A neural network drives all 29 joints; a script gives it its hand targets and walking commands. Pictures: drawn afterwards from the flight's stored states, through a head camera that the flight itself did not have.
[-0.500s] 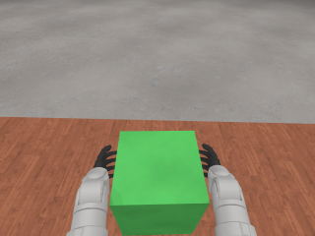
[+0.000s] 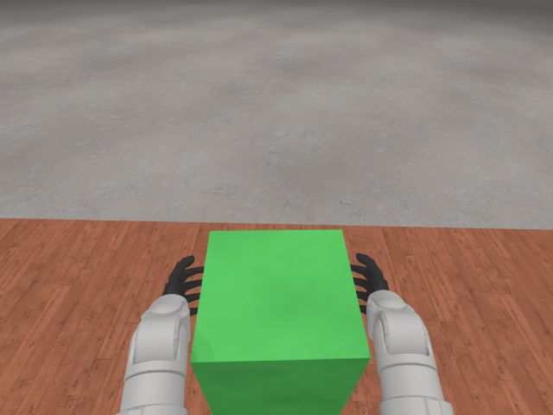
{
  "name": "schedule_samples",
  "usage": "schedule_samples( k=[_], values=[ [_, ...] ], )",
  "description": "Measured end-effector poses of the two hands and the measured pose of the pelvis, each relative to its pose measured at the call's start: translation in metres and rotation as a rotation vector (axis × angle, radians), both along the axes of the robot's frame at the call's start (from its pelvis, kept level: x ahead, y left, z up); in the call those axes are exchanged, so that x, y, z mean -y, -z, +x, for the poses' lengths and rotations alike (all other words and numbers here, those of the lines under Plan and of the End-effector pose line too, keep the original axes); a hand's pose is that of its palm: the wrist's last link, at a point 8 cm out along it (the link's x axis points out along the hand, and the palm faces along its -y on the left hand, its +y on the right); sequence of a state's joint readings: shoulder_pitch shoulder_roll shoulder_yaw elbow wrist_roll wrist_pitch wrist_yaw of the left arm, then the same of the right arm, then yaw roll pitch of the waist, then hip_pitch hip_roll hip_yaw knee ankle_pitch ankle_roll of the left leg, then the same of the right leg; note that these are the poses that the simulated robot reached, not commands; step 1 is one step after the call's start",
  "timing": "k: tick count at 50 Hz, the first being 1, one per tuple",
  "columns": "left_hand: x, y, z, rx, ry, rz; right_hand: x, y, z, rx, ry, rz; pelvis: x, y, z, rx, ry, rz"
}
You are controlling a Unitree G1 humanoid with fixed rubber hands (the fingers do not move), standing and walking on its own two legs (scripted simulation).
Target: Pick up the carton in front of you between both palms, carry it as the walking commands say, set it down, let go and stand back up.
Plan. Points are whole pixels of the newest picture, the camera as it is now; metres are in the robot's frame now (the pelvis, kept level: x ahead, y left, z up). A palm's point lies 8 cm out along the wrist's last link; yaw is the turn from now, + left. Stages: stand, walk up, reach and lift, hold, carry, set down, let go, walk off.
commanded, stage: hold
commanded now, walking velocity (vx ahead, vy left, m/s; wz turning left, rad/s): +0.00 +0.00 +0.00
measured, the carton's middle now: (276, 326) +0.28 +0.00 -0.02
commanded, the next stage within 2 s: carry in 0.16 s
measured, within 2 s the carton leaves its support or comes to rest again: neither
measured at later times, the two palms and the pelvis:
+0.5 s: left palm (177, 264) +0.34 +0.16 +0.07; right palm (366, 263) +0.34 -0.14 +0.07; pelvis +0.06 +0.00 -0.02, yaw -1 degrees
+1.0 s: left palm (215, 173) +0.60 +0.13 +0.06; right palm (350, 174) +0.60 -0.17 +0.06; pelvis +0.33 -0.02 -0.03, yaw +2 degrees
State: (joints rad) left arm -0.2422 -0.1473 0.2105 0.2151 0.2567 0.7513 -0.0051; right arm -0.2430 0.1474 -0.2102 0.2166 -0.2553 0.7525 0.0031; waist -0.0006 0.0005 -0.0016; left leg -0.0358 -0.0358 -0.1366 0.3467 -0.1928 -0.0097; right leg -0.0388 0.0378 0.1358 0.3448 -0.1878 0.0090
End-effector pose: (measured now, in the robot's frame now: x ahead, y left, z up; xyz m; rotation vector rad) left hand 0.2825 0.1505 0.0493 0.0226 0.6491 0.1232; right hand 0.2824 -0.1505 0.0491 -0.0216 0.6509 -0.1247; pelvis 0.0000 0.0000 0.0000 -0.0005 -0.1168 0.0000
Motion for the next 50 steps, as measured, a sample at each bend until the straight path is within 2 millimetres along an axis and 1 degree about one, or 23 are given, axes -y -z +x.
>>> schedule_samples(
  k=[8, 13, 17, 22, 25, 29, 31, 33, 36, 40, 43, 46, 49, 50],
  values=[
    [0.000, 0.002, -0.003, -0.013, -0.003, -0.005, 0.000, 0.002, -0.003, -0.013, 0.004, 0.004, 0.000, 0.002, -0.007, -0.002, -0.001, 0.000],
    [-0.001, -0.004, 0.003, 0.012, -0.008, -0.007, -0.001, -0.003, 0.003, 0.012, 0.005, 0.008, 0.000, 0.005, -0.001, -0.076, -0.003, -0.001],
    [-0.004, -0.012, 0.015, 0.053, -0.020, -0.018, -0.004, -0.012, 0.016, 0.053, 0.011, 0.015, -0.004, 0.012, 0.011, -0.115, -0.008, -0.004],
    [-0.010, -0.018, 0.039, 0.038, -0.017, -0.019, -0.010, -0.020, 0.040, 0.038, 0.020, 0.022, -0.007, 0.018, 0.040, -0.154, 0.015, 0.004],
    [-0.006, -0.021, 0.060, 0.004, -0.010, -0.019, -0.007, -0.020, 0.056, 0.004, 0.035, 0.025, -0.004, 0.018, 0.062, -0.171, 0.017, -0.006],
    [0.001, -0.020, 0.086, -0.021, -0.041, -0.057, 0.000, -0.019, 0.084, -0.021, 0.035, 0.028, 0.000, 0.020, 0.095, -0.199, -0.024, -0.018],
    [-0.002, -0.016, 0.097, -0.042, -0.061, -0.063, -0.003, -0.020, 0.102, -0.042, 0.034, 0.041, -0.001, 0.018, 0.113, -0.212, -0.036, -0.004],
    [-0.009, -0.013, 0.110, -0.050, -0.075, -0.065, -0.010, -0.019, 0.120, -0.050, 0.037, 0.059, -0.004, 0.020, 0.131, -0.212, -0.028, 0.012],
    [-0.015, -0.012, 0.137, -0.063, -0.084, -0.070, -0.017, -0.017, 0.147, -0.063, 0.028, 0.049, -0.009, 0.018, 0.162, -0.214, 0.016, 0.021],
    [-0.008, -0.024, 0.187, -0.081, -0.053, -0.065, -0.009, -0.022, 0.183, -0.079, 0.066, 0.060, -0.010, 0.009, 0.203, -0.228, 0.024, -0.013],
    [0.004, -0.030, 0.230, -0.061, -0.024, -0.064, 0.003, -0.027, 0.217, -0.059, 0.096, 0.066, -0.005, 0.008, 0.237, -0.229, 0.016, -0.025],
    [0.016, -0.028, 0.271, -0.036, -0.014, -0.058, 0.014, -0.025, 0.257, -0.033, 0.104, 0.074, 0.004, 0.016, 0.277, -0.214, 0.005, -0.029],
    [0.024, -0.018, 0.309, -0.010, -0.035, -0.055, 0.023, -0.015, 0.304, -0.009, 0.078, 0.076, 0.019, 0.032, 0.322, -0.178, -0.027, -0.029],
    [0.025, -0.015, 0.320, -0.019, -0.045, -0.049, 0.024, -0.011, 0.318, -0.019, 0.067, 0.080, 0.023, 0.033, 0.335, -0.174, -0.034, -0.032]
  ],
)
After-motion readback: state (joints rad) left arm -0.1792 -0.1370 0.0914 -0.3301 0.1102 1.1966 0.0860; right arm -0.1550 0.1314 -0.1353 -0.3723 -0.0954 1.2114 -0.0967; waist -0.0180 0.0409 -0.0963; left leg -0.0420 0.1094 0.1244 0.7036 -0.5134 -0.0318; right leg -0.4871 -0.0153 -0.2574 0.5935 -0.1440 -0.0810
